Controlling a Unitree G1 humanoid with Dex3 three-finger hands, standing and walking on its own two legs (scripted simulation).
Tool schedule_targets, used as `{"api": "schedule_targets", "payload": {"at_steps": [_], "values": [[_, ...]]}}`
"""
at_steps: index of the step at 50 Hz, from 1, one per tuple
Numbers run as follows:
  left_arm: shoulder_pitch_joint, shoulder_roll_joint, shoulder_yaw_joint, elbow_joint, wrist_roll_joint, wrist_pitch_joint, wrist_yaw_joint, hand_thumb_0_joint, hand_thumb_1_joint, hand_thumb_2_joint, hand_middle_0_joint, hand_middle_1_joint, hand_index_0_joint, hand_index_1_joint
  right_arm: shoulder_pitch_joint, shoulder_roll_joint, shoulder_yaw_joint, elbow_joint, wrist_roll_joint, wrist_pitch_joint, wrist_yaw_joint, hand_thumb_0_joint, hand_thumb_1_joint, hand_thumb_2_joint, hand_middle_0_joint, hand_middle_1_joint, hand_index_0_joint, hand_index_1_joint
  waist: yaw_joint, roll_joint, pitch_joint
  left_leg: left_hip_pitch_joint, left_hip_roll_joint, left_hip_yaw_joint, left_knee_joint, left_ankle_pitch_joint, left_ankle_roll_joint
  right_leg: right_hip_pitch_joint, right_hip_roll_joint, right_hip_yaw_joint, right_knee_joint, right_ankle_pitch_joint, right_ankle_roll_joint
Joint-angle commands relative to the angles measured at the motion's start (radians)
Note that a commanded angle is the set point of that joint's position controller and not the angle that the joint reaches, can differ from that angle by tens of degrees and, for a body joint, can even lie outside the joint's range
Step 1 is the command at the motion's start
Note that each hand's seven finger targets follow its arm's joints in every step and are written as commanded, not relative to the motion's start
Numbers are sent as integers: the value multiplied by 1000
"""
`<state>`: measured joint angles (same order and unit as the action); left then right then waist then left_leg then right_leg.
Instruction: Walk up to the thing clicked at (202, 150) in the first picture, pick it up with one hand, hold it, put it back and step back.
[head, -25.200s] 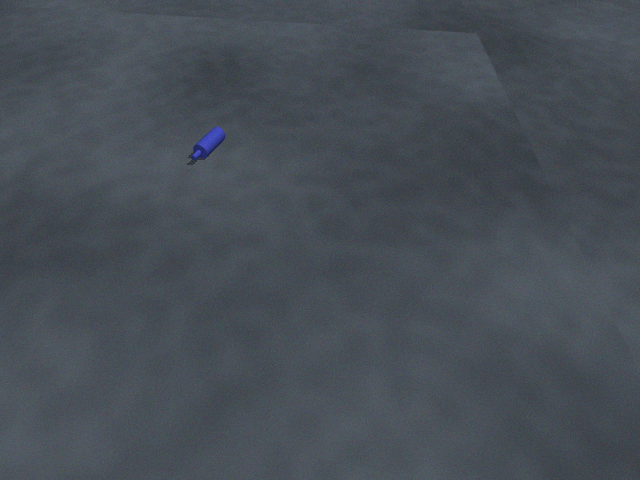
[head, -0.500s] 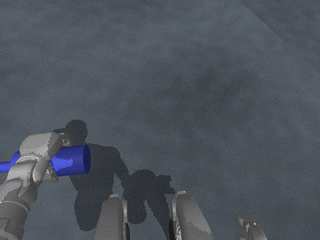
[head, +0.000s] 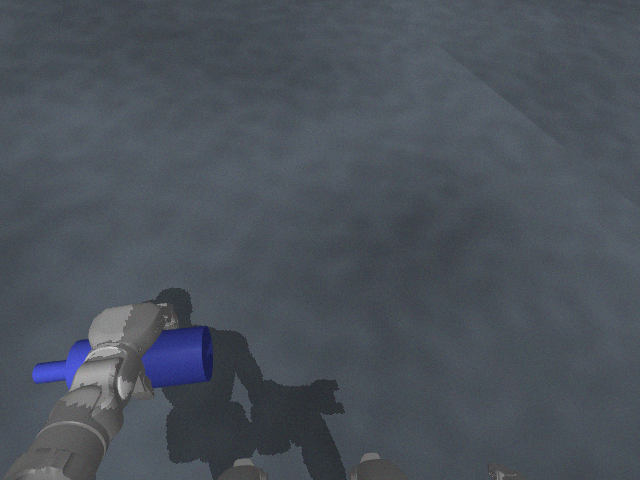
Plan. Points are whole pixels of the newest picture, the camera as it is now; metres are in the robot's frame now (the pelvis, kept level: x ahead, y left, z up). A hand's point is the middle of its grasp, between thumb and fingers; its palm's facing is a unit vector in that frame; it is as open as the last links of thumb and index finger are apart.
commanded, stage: lift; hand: left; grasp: from above
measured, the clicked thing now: (124, 363) +0.33 +0.26 -0.11
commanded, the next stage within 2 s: hold in 0.12 s
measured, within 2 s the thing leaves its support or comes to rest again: neither
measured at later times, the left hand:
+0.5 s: hand (134, 331) +0.34 +0.22 -0.03, palm faces -0.46 -0.07 -0.89, open 10.5 cm
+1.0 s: hand (132, 328) +0.33 +0.22 +0.00, palm faces -0.46 -0.06 -0.89, open 10.4 cm
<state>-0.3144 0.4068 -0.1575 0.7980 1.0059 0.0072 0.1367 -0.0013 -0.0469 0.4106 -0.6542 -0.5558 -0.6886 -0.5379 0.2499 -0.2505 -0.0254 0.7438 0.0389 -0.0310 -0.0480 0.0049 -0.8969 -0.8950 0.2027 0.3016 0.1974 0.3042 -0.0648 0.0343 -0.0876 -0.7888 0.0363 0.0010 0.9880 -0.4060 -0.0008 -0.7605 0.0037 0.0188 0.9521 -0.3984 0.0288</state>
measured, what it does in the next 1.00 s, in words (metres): rises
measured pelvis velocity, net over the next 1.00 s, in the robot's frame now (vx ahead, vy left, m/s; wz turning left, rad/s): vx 0.03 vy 0.00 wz -0.01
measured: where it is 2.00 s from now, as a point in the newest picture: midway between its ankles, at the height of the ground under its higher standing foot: outside the picture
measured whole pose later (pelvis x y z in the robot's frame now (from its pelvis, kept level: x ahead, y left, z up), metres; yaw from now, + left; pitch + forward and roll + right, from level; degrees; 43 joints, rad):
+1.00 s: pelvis +0.03 +0.00 +0.05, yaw -1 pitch +4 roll +0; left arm -0.24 0.38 -0.21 0.66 1.00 0.03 0.00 0.00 -0.03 0.39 -0.70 -0.44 -0.74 -0.42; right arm 0.22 -0.26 -0.04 0.69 0.05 0.05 -0.03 0.01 -0.89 -0.89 0.20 0.30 0.20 0.30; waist -0.01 0.04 -0.03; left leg -0.38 0.02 0.03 0.60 -0.29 0.00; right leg -0.37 -0.01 0.04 0.60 -0.29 0.03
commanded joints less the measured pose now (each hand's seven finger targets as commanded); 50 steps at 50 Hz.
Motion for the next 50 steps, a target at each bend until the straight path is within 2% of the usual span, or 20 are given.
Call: {"api": "schedule_targets", "payload": {"at_steps": [1,6,9,12,16,17,18,19,24,32,33,34,35,36,39,41,42,45,47,50], "values": [[-303,214,74,-177,-18,31,41,0,722,794,-1051,-706,-1066,-691,0,-141,-54,-101,0,-38,-7,0,-894,-896,200,300,200,300,14,37,-299,304,-37,-11,-230,128,-1,176,37,-16,-219,120,-37],[-287,205,67,-190,-34,28,5,0,728,802,-1056,-711,-1071,-696,0,-141,-58,-107,0,-36,-8,0,-893,-895,200,300,200,300,23,38,-290,371,-35,-8,-275,206,-3,233,39,-18,-261,179,-39],[-293,201,63,-194,-25,21,5,0,713,789,-1052,-694,-1066,-680,-2,-138,-54,-113,1,-36,-8,0,-893,-895,200,300,200,300,18,13,-266,380,-40,-5,-298,214,-1,258,36,-14,-283,192,-37],[-319,214,71,-228,-23,13,6,0,713,747,-1030,-708,-1058,-680,-2,-145,-59,-114,-1,-32,-9,0,-894,-894,200,300,200,300,21,10,-302,439,-40,-2,-306,291,-2,305,37,-13,-299,255,-35],[-324,226,71,-248,0,9,3,0,743,770,-1070,-681,-1089,-662,-15,-144,-58,-111,1,-26,-10,0,-893,-894,200,300,200,300,23,5,-271,449,-49,9,-329,291,2,322,32,1,-335,272,-31],[-340,220,67,-254,-2,7,1,0,770,758,-1082,-684,-1107,-660,-16,-141,-57,-110,0,-26,-10,0,-893,-894,200,299,200,299,17,1,-265,445,-49,5,-336,285,1,329,33,0,-338,262,-31],[-334,230,80,-268,-5,6,1,0,777,769,-1087,-674,-1110,-652,-20,-142,-61,-111,0,-27,-9,0,-889,-893,200,299,200,299,27,25,-283,470,-50,10,-345,296,-2,347,32,0,-340,269,-34],[-311,221,70,-256,-3,10,-4,0,776,788,-1092,-678,-1110,-660,-28,-141,-60,-114,2,-24,-7,0,-891,-894,200,299,200,299,36,31,-278,476,-51,12,-352,307,-2,355,30,-1,-345,277,-34],[-312,199,57,-250,-5,23,-22,0,777,769,-1087,-666,-1109,-645,-23,-149,-66,-118,4,-13,-2,0,-886,-892,200,299,200,299,29,14,-282,531,-41,7,-372,395,-5,378,39,-14,-354,337,-36],[-279,207,57,-281,-14,13,-80,0,780,787,-1113,-629,-1122,-621,-53,-153,-66,-155,10,5,2,0,-887,-894,200,299,200,299,48,10,-243,545,-46,19,-408,386,1,416,37,-14,-390,332,-36],[-281,189,48,-298,-11,13,-81,0,778,777,-1098,-646,-1114,-630,-47,-148,-63,-156,9,6,3,0,-885,-892,200,299,200,299,37,12,-242,548,-44,16,-410,395,0,414,38,-12,-389,339,-37],[-276,205,62,-308,-11,11,-82,0,780,771,-1095,-638,-1111,-622,-54,-151,-65,-162,10,8,4,0,-883,-892,200,299,200,299,50,23,-246,554,-44,19,-415,399,-2,424,39,-15,-390,340,-39],[-250,201,63,-297,-6,14,-83,0,772,782,-1101,-626,-1112,-617,-56,-147,-63,-164,9,11,3,0,-885,-893,200,299,200,299,48,7,-234,550,-45,18,-411,414,2,423,37,-12,-393,358,-36],[-297,212,66,-342,-8,8,-84,0,767,780,-1094,-627,-1105,-616,-58,-150,-65,-172,9,13,4,0,-885,-892,200,299,200,299,50,13,-260,563,-45,18,-415,411,1,437,38,-12,-396,357,-37],[-297,215,67,-342,1,13,-82,0,784,800,-1120,-625,-1127,-620,-62,-147,-63,-171,9,19,3,0,-888,-894,200,299,200,299,49,5,-246,562,-49,26,-421,422,7,446,34,-6,-406,384,-32],[-286,206,66,-339,5,17,-81,0,763,807,-1103,-631,-1108,-626,-57,-147,-63,-174,11,23,6,0,-886,-894,200,299,200,299,48,4,-247,573,-47,27,-427,426,7,448,33,-8,-406,381,-34],[-301,229,84,-360,1,15,-79,0,782,814,-1112,-638,-1119,-632,-61,-152,-66,-175,11,27,6,0,-885,-893,200,299,200,299,55,21,-255,578,-48,29,-432,419,5,459,32,-7,-415,375,-34],[-278,204,68,-339,11,24,-79,0,781,812,-1116,-628,-1120,-625,-65,-146,-61,-176,10,30,9,0,-885,-893,200,299,200,299,49,7,-230,573,-50,30,-444,394,8,461,30,-6,-427,354,-34],[-301,203,64,-374,2,24,-85,0,798,819,-1122,-639,-1129,-634,-72,-146,-60,-181,12,33,9,0,-885,-893,200,299,200,299,50,8,-251,584,-48,27,-450,398,10,472,31,-5,-428,359,-33],[-274,208,69,-357,-2,26,-101,0,803,826,-1123,-650,-1130,-643,-86,-144,-60,-186,13,36,7,0,-887,-894,200,299,200,299,59,2,-214,576,-47,27,-471,351,11,473,31,-8,-450,310,-33]]}}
